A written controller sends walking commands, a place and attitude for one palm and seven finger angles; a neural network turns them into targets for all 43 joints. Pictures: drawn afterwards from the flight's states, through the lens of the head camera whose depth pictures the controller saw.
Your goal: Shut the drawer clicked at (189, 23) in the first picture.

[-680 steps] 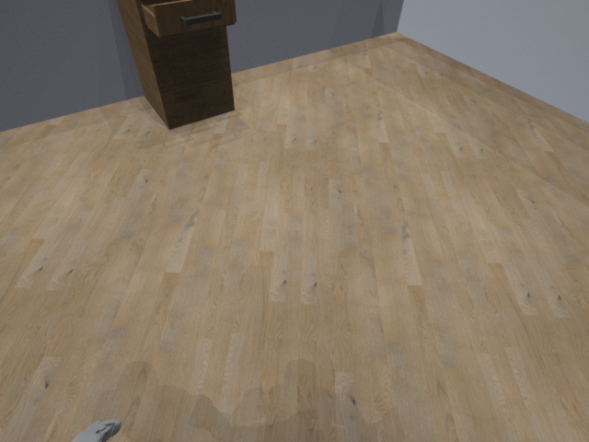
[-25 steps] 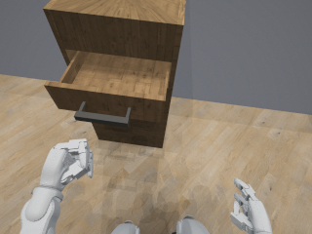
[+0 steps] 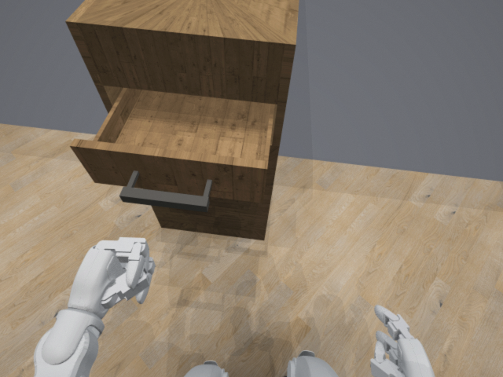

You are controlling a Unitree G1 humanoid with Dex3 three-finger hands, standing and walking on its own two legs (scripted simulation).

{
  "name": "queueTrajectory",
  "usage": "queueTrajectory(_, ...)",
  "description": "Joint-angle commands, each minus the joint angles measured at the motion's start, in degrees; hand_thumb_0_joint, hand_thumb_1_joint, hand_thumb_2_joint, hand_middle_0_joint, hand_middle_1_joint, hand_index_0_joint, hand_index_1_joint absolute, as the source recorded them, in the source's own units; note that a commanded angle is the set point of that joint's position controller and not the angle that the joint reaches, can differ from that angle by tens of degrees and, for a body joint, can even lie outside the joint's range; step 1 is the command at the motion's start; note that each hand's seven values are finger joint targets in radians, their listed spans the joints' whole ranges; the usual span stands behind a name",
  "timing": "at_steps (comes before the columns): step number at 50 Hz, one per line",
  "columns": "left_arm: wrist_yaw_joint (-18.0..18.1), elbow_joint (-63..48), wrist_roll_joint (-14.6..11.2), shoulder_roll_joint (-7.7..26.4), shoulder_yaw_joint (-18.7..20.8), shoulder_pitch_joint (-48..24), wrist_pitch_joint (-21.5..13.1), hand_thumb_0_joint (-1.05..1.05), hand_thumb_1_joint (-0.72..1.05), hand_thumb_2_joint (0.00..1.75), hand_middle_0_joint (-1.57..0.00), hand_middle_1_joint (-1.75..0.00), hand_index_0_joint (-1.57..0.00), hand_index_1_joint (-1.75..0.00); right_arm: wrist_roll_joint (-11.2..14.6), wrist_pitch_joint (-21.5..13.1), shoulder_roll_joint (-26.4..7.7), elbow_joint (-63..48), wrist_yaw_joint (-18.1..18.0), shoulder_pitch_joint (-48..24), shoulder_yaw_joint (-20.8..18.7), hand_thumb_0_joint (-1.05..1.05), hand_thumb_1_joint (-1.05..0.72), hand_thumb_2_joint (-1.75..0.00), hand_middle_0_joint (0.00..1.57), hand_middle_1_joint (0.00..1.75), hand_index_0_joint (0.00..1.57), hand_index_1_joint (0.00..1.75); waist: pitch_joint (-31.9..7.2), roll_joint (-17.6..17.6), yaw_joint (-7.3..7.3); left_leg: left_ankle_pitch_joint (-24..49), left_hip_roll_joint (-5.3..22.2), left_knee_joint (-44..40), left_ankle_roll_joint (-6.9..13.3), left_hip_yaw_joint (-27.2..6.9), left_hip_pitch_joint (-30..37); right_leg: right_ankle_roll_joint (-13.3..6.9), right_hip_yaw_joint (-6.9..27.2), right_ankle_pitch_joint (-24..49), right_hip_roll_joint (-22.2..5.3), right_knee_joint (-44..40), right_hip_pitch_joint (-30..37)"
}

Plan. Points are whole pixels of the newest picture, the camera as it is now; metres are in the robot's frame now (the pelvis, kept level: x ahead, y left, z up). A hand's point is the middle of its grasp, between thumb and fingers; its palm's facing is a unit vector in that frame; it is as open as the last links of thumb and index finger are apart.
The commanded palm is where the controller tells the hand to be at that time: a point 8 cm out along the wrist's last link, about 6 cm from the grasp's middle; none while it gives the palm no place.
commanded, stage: raise the hand and make a fist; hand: left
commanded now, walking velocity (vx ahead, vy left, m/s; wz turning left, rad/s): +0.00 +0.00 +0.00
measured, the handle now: (168, 190) +0.46 +0.19 -0.06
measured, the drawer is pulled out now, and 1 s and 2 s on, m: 0.18 0.18 0.18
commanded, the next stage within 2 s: bring the fist close to the handle in 0.14 s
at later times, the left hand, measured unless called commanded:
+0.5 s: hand (153, 269) +0.27 +0.16 +0.02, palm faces -0.11 -0.99 -0.05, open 3.3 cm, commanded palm +0.26 +0.22 +0.02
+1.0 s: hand (168, 253) +0.32 +0.16 -0.03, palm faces -0.13 -0.99 -0.03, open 3.3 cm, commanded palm +0.31 +0.22 -0.03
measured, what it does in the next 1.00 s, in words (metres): stands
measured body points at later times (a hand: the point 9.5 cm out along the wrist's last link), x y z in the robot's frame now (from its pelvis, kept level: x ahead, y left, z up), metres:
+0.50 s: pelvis -0.02 -0.02 -0.02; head +0.07 -0.01 +0.43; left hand +0.27 +0.22 +0.02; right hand +0.15 -0.25 -0.10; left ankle -0.03 +0.08 -0.67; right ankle +0.04 -0.12 -0.67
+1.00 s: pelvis -0.03 -0.01 -0.05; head +0.09 +0.00 +0.38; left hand +0.32 +0.21 -0.03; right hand +0.12 -0.27 -0.15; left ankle -0.03 +0.08 -0.67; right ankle +0.04 -0.12 -0.67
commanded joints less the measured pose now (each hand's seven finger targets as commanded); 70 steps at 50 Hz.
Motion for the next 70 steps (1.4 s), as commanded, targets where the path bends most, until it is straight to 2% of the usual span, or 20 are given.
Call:
queueTrajectory(1,1.89,-13.17,-1.64,6.71,5.77,-4.58,-5.97,0.00,0.90,0.90,-1.40,-1.60,-1.40,-1.60,0.05,-3.01,-7.60,-8.82,-0.43,-1.90,-3.38,0.00,-0.90,-0.90,0.20,0.30,0.20,0.30,-14.29,0.76,0.83,25.87,0.09,-10.01,-3.50,-4.96,3.93,-1.17,2.42,13.63,2.22,-4.11,14.85)
queueTrajectory(2,2.18,-13.07,-1.39,5.08,4.08,-4.75,-6.39,0.00,0.90,0.90,-1.40,-1.60,-1.40,-1.60,0.01,-3.20,-7.31,-8.78,-0.36,-1.95,-3.30,0.00,-0.90,-0.90,0.20,0.30,0.20,0.30,-13.43,1.76,0.46,25.48,0.01,-9.90,-3.53,-4.85,3.97,-1.15,2.35,13.32,2.08,-4.04,14.06)
queueTrajectory(6,2.38,-11.59,-0.46,5.63,3.80,-4.57,-7.01,0.00,0.90,0.90,-1.40,-1.60,-1.40,-1.60,0.02,-3.19,-7.66,-8.32,-0.16,-1.71,-3.39,0.00,-0.90,-0.90,0.20,0.30,0.20,0.30,-12.76,3.19,0.14,23.51,-0.01,-9.60,-3.35,-4.59,3.55,-1.18,2.68,11.50,2.04,-4.30,12.73)
queueTrajectory(12,0.98,-10.08,-0.76,7.20,4.76,-7.16,-5.93,0.00,0.90,0.90,-1.40,-1.60,-1.40,-1.60,0.29,-3.26,-7.96,-8.41,-0.72,-2.08,-3.32,0.00,-0.90,-0.90,0.20,0.30,0.20,0.30,-13.26,1.34,-0.16,18.42,-0.37,-9.75,-2.54,-4.36,1.66,-0.99,3.56,8.62,1.84,-5.66,14.06)
queueTrajectory(15,0.89,-5.68,-1.24,6.77,5.17,-11.99,-6.36,0.00,0.90,0.90,-1.40,-1.60,-1.40,-1.60,0.12,-3.28,-7.99,-7.39,-1.17,-2.44,-2.98,0.00,-0.90,-0.90,0.20,0.30,0.20,0.30,-11.03,-1.48,-1.22,15.75,-0.42,-8.40,-2.16,-4.50,-1.74,-0.85,3.82,6.40,1.95,-5.00,11.80)
queueTrajectory(16,0.86,-3.87,-1.09,7.17,6.06,-13.24,-6.75,0.00,0.90,0.90,-1.40,-1.60,-1.40,-1.60,0.19,-3.30,-7.94,-6.92,-1.15,-2.58,-2.96,0.00,-0.90,-0.90,0.20,0.30,0.20,0.30,-10.64,-0.28,-1.00,14.74,-0.54,-8.05,-2.21,-4.26,-2.31,-0.88,4.16,5.28,1.86,-4.96,10.93)
queueTrajectory(17,0.71,-3.03,-1.16,6.10,5.02,-15.42,-7.25,0.00,0.90,0.90,-1.40,-1.60,-1.40,-1.60,0.16,-3.45,-7.74,-6.58,-1.15,-2.74,-2.90,0.00,-0.90,-0.90,0.20,0.30,0.20,0.30,-10.87,0.16,-1.37,14.09,-0.66,-7.49,-2.19,-4.18,-2.69,-0.81,4.39,4.67,1.75,-4.67,10.19)
queueTrajectory(20,0.09,0.61,-1.18,8.60,7.06,-18.83,-8.47,0.00,0.90,0.90,-1.40,-1.60,-1.40,-1.60,-0.02,-3.60,-8.19,-5.89,-1.25,-2.41,-2.95,0.00,-0.90,-0.90,0.20,0.30,0.20,0.30,-12.30,-0.79,-1.11,13.30,-0.69,-5.94,-1.97,-4.07,-5.13,-0.97,5.24,3.61,1.69,-3.66,10.24)
queueTrajectory(22,-0.88,0.13,-0.80,8.35,6.36,-21.09,-9.29,0.00,0.90,0.90,-1.40,-1.60,-1.40,-1.60,-0.06,-3.90,-7.99,-5.69,-1.06,-2.43,-3.09,0.00,-0.90,-0.90,0.20,0.30,0.20,0.30,-16.08,2.42,-0.71,15.21,-0.75,-5.31,-2.02,-3.91,-3.59,-1.03,5.51,6.13,1.46,-2.41,10.40)
queueTrajectory(24,-1.44,1.11,-0.90,8.91,6.83,-21.72,-9.40,0.00,0.90,0.90,-1.40,-1.60,-1.40,-1.60,-0.14,-4.03,-8.06,-5.46,-0.97,-2.14,-3.22,0.00,-0.90,-0.90,0.20,0.30,0.20,0.30,-18.43,2.68,-0.50,17.02,-0.72,-4.52,-2.01,-3.70,-3.84,-0.97,5.84,8.36,1.32,-1.69,11.42)
queueTrajectory(30,-2.13,8.68,-1.91,10.99,10.08,-25.33,-8.87,0.00,0.90,0.90,-1.40,-1.60,-1.40,-1.60,-0.20,-3.09,-8.65,-4.75,-0.91,-1.82,-3.19,0.00,-0.90,-0.90,0.20,0.30,0.20,0.30,-17.76,-1.01,-0.54,15.35,-0.76,-2.04,-1.65,-3.33,-9.91,-0.87,6.86,7.13,1.54,-0.15,10.68)
queueTrajectory(34,-1.96,8.14,-1.53,10.13,9.42,-27.64,-9.86,0.00,0.90,0.90,-1.40,-1.60,-1.40,-1.60,-0.35,-2.85,-8.62,-4.45,-0.52,-1.35,-3.53,0.00,-0.90,-0.90,0.20,0.30,0.20,0.30,-20.98,1.67,-0.27,17.66,-0.65,-1.46,-1.88,-3.37,-8.78,-0.94,6.43,10.05,1.31,1.79,9.63)
queueTrajectory(40,-2.62,10.90,-1.47,9.12,7.67,-30.77,-11.21,0.00,0.90,0.90,-1.40,-1.60,-1.40,-1.60,-0.54,-2.15,-9.11,-3.90,-0.15,-0.39,-3.73,0.00,-0.90,-0.90,0.20,0.30,0.20,0.30,-21.31,-0.51,-1.73,17.09,-0.44,1.24,-1.57,-3.46,-11.34,-0.84,6.46,9.73,1.70,3.98,6.41)
queueTrajectory(47,-1.34,13.46,-0.46,10.70,9.74,-33.89,-12.45,0.00,0.90,0.90,-1.40,-1.60,-1.40,-1.60,-0.83,-0.88,-9.25,-3.32,0.19,-0.31,-4.01,0.00,-0.90,-0.90,0.20,0.30,0.20,0.30,-24.23,1.30,-0.84,16.66,-0.60,2.99,-1.78,-3.42,-13.14,-0.97,6.59,8.89,1.61,6.43,4.00)
queueTrajectory(50,-1.22,15.26,-0.31,11.46,9.75,-37.88,-12.99,0.00,0.90,0.90,-1.40,-1.60,-1.40,-1.60,-0.96,-0.31,-9.56,-2.93,0.13,-0.17,-3.88,0.00,-0.90,-0.90,0.20,0.30,0.20,0.30,-23.89,0.89,-1.86,16.25,-0.43,4.50,-1.67,-3.70,-14.47,-1.05,6.39,8.44,1.90,7.80,1.55)
queueTrajectory(54,-1.14,17.54,0.04,12.27,11.08,-40.19,-13.77,0.00,0.90,0.90,-1.40,-1.60,-1.40,-1.60,-1.03,0.37,-9.65,-2.35,0.15,-0.17,-3.93,0.00,-0.90,-0.90,0.20,0.30,0.20,0.30,-25.69,0.73,-1.63,15.01,-0.48,5.67,-1.72,-3.73,-16.15,-0.96,6.68,7.25,1.68,8.73,0.76)
queueTrajectory(58,-1.90,18.36,0.64,10.25,7.97,-45.52,-13.84,0.00,0.90,0.90,-1.40,-1.60,-1.40,-1.60,-1.08,0.86,-10.01,-1.62,0.21,0.21,-4.04,0.00,-0.90,-0.90,0.20,0.30,0.20,0.30,-27.50,4.83,-2.63,17.43,-0.15,6.39,-2.46,-5.03,-12.87,-1.20,5.40,7.49,1.73,10.69,-4.54)
queueTrajectory(62,-1.81,20.06,1.07,8.97,6.22,-48.71,-13.46,0.00,0.90,0.90,-1.40,-1.60,-1.40,-1.60,-1.21,1.43,-10.66,-0.93,0.48,1.01,-4.39,0.00,-0.90,-0.90,0.20,0.30,0.20,0.30,-29.00,4.98,-3.63,20.50,0.28,7.54,-3.38,-6.48,-10.47,-1.16,4.35,7.36,1.77,12.25,-9.04)
queueTrajectory(64,-0.88,19.18,1.28,10.51,7.98,-46.56,-13.33,0.00,0.90,0.90,-1.40,-1.60,-1.40,-1.60,-1.05,1.93,-10.83,-1.53,0.73,1.16,-4.55,0.00,-0.90,-0.90,0.20,0.30,0.20,0.30,-30.76,3.97,-2.36,20.63,0.24,7.00,-3.53,-6.69,-10.36,-1.23,4.38,7.27,1.80,12.25,-7.35)
queueTrajectory(70,1.68,19.68,1.68,13.08,10.58,-46.87,-12.35,0.00,0.90,0.90,-1.40,-1.60,-1.40,-1.60,-0.88,3.86,-10.35,-3.05,0.80,0.75,-3.97,0.00,-0.90,-0.90,0.20,0.30,0.20,0.30,-29.10,1.74,-1.85,17.17,-0.33,6.46,-2.65,-5.75,-14.71,-1.24,4.89,7.07,2.09,11.91,-4.05)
